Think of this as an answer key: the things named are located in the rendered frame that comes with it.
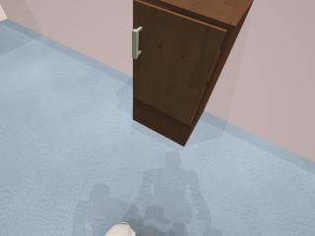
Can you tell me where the cupboard door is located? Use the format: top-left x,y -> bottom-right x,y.
133,0 -> 227,124

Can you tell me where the robot left thigh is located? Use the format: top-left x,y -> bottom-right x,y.
104,224 -> 136,236

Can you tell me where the handle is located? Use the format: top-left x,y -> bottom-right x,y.
132,27 -> 143,59

